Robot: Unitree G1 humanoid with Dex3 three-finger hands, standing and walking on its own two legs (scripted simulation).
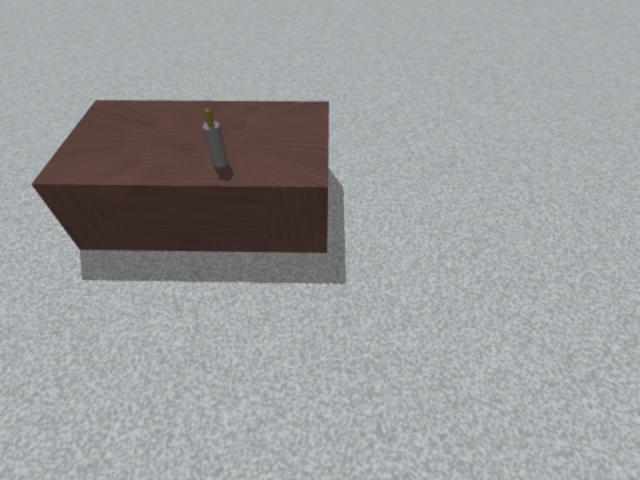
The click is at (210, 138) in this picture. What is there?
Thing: necked bottle
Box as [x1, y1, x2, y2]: [203, 109, 227, 167]
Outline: 205,109 204,112 207,121 203,124 203,129 212,163 214,166 223,166 227,163 219,124 212,120 210,110
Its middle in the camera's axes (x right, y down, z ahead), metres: -0.37 -0.36 +1.35
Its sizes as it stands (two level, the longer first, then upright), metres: 0.056 0.056 0.218
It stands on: a support 0.36 m high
